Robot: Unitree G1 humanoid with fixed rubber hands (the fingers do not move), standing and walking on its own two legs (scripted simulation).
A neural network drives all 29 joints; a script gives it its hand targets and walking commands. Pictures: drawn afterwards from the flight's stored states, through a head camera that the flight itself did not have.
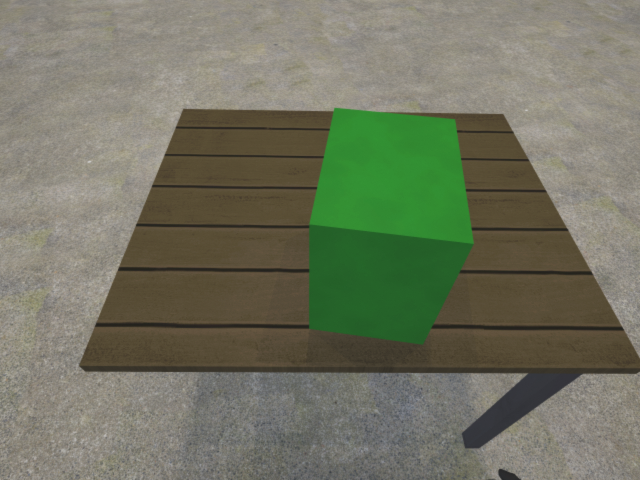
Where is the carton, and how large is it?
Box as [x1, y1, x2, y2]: [309, 108, 473, 344]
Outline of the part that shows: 334,108 309,223 309,328 422,344 473,244 454,119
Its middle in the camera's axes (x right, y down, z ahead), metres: +0.09 -0.02 +0.61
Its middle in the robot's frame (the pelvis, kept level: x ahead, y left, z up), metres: +0.48 -0.07 +0.02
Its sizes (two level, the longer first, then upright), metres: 0.246 0.182 0.249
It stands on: a table, 0.65 m high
